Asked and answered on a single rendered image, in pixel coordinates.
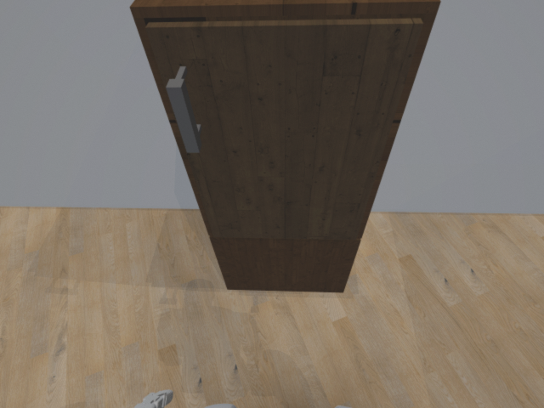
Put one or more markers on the robot left hand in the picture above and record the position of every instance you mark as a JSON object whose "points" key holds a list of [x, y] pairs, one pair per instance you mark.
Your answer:
{"points": [[156, 400]]}

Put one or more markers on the handle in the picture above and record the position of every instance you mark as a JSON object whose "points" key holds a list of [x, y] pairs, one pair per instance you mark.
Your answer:
{"points": [[180, 101]]}

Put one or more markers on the cupboard door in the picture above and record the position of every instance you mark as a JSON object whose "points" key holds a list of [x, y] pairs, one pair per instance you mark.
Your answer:
{"points": [[294, 114]]}

